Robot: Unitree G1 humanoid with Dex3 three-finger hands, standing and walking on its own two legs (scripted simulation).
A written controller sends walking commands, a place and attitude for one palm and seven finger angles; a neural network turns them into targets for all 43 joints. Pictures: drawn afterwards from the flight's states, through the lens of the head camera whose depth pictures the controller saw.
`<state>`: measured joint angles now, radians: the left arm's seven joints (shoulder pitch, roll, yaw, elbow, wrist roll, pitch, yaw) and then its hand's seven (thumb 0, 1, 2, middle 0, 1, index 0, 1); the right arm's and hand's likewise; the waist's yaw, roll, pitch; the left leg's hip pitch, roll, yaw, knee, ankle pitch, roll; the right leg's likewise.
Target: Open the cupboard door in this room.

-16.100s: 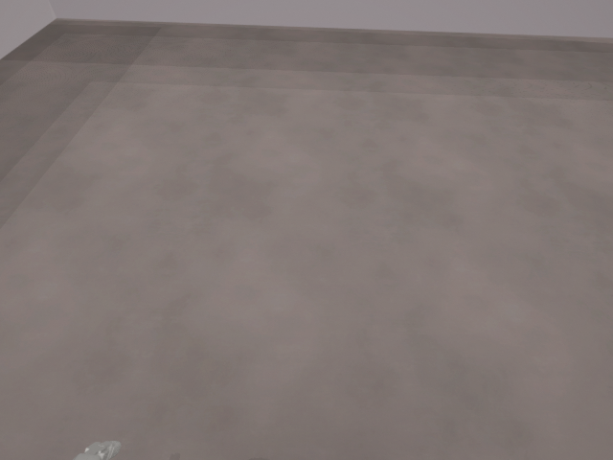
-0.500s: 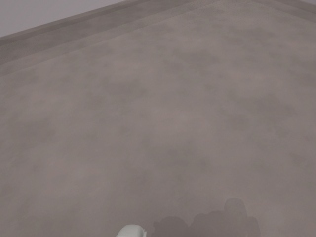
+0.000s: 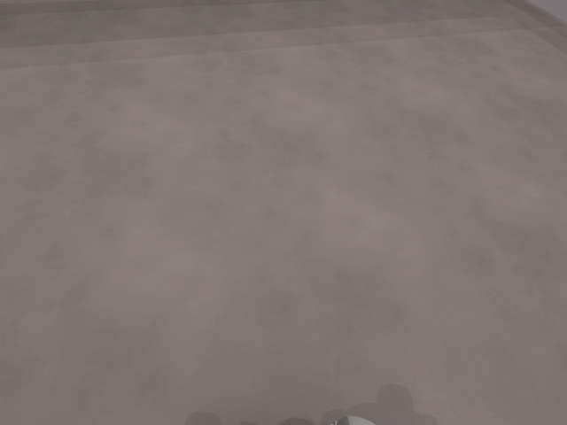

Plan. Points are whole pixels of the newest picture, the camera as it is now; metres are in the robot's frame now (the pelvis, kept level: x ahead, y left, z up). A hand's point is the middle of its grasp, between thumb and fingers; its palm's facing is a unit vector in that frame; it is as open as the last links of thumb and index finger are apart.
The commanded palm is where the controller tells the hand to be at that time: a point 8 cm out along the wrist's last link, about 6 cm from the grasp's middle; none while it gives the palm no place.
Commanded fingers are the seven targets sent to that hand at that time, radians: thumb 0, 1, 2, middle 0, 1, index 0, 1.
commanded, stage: turn or walk to find it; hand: left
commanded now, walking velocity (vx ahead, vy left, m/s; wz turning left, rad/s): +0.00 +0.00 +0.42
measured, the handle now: out of the picture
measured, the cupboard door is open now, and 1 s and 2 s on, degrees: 0 0 0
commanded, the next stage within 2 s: stand and wait in 1.30 s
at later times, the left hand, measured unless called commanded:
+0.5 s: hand out of the picture +0.01 +0.15 -0.15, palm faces +0.24 -0.93 -0.27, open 7.3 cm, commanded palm none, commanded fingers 0.00 0.90 0.90 -0.20 -0.30 -0.20 -0.30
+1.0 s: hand out of the picture -0.07 +0.21 -0.17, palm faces +0.46 -0.85 -0.25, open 7.4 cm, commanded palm none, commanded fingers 0.00 0.90 0.90 -0.20 -0.30 -0.20 -0.30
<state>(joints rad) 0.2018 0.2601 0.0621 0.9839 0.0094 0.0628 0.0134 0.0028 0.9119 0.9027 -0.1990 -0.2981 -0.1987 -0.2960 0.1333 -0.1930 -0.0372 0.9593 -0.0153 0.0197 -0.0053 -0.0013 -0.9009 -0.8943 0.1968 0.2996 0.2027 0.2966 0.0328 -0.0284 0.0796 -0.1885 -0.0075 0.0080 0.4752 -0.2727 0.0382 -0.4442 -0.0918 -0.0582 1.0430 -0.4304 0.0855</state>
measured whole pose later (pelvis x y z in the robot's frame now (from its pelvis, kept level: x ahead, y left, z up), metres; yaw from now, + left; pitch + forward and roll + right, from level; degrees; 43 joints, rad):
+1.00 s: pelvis -0.04 -0.01 +0.00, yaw +25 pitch -1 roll -1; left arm 0.17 0.25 0.06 0.96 0.01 0.06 0.02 0.00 0.91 0.90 -0.20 -0.30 -0.20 -0.30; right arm 0.16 -0.19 -0.04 0.95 -0.02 0.02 0.00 0.00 -0.90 -0.89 0.20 0.30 0.20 0.30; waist 0.01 -0.01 0.07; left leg -0.21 -0.02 -0.01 0.46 -0.23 0.04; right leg -0.43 -0.08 -0.04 0.99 -0.43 0.09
